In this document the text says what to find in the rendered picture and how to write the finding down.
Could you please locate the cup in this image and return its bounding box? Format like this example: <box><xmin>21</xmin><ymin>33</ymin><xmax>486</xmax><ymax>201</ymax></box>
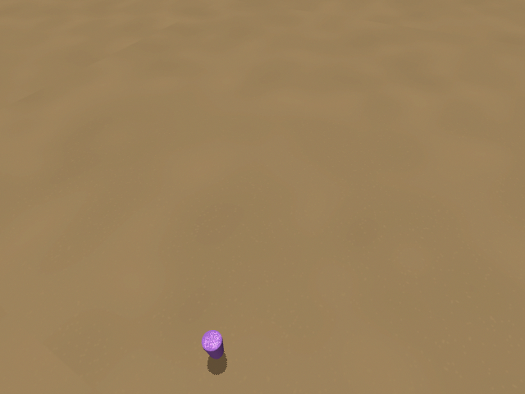
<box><xmin>202</xmin><ymin>330</ymin><xmax>224</xmax><ymax>359</ymax></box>

